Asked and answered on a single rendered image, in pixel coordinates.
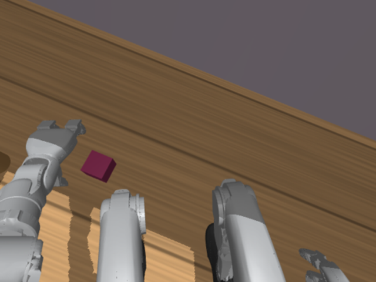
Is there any right robot hand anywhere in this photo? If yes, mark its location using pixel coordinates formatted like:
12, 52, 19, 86
299, 249, 350, 282

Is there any right robot foot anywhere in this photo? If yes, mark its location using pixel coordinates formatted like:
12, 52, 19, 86
206, 223, 234, 282

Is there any left robot hand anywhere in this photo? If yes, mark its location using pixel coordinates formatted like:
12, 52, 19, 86
26, 119, 86, 187

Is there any left robot arm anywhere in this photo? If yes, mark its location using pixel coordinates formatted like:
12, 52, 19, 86
0, 154, 61, 282

